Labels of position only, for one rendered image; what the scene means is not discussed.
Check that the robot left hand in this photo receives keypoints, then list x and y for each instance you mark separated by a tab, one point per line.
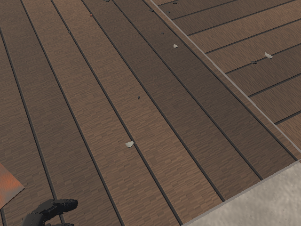
48	210

